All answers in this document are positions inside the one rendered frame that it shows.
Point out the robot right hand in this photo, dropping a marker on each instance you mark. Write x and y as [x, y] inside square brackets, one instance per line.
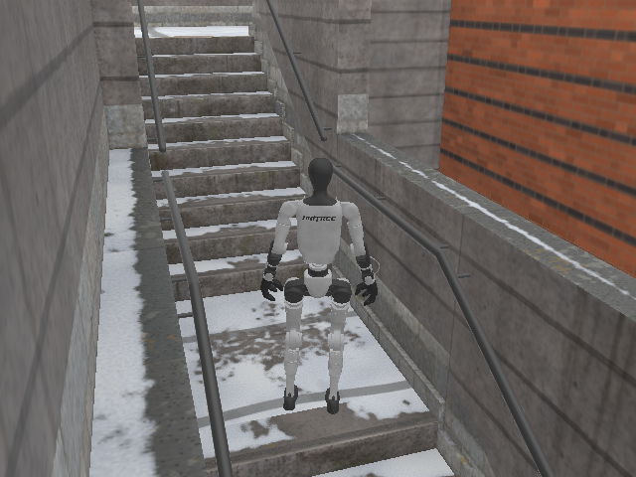
[371, 289]

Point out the robot left upper arm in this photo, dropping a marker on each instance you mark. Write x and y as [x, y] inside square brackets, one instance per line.
[287, 210]

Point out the right robot forearm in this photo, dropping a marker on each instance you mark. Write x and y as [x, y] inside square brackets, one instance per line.
[365, 267]

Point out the robot left thigh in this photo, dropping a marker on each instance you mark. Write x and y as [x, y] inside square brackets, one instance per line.
[293, 299]

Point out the robot right upper arm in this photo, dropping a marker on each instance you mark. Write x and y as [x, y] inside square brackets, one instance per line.
[351, 212]

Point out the robot right foot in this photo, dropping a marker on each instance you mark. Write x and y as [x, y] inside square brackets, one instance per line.
[332, 404]

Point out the left robot forearm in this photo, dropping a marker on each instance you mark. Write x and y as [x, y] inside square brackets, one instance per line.
[272, 263]

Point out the robot left hand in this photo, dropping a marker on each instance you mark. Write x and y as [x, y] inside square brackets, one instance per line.
[265, 285]

